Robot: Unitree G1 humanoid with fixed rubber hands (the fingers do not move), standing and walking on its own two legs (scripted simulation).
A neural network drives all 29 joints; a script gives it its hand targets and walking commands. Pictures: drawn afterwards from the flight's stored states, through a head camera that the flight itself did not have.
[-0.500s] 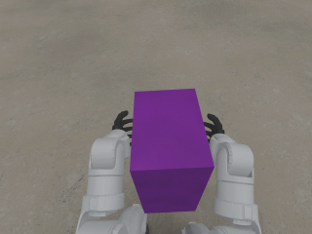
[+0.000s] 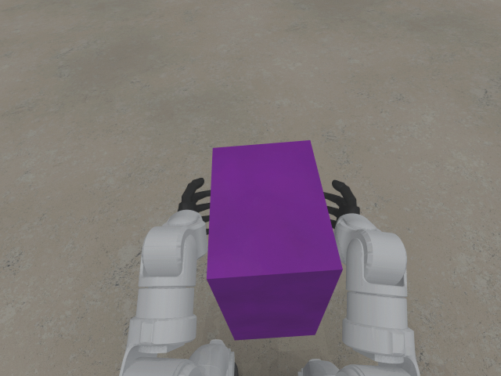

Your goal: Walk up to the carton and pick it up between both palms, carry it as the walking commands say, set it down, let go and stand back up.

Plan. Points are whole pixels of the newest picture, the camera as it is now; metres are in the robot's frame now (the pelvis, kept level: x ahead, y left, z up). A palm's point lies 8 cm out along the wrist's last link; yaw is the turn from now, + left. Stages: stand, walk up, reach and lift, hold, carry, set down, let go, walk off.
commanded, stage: carry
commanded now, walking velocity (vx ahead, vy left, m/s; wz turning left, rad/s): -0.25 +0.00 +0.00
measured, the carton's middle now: (268, 250) +0.30 -0.01 +0.03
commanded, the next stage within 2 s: none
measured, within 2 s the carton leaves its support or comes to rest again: neither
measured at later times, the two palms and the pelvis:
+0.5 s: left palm (158, 340) +0.14 +0.12 +0.11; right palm (369, 347) +0.14 -0.12 +0.10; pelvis -0.16 +0.01 +0.00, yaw +0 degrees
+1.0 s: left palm out of the picture +0.03 +0.15 +0.10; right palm out of the picture +0.02 -0.09 +0.11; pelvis -0.27 +0.03 -0.01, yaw +0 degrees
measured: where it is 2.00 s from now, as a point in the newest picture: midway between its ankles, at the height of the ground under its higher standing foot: outside the picture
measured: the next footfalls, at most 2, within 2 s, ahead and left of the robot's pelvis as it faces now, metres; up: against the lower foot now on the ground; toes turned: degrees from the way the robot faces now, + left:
left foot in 0.16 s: +0.03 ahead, +0.14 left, +0.00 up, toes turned +3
right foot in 0.40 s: -0.08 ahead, -0.14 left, +0.00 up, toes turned +2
